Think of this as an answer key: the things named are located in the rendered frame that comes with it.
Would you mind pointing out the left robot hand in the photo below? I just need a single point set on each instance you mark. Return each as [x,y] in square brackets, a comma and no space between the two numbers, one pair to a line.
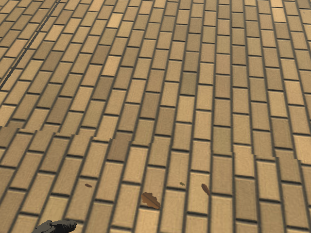
[60,226]

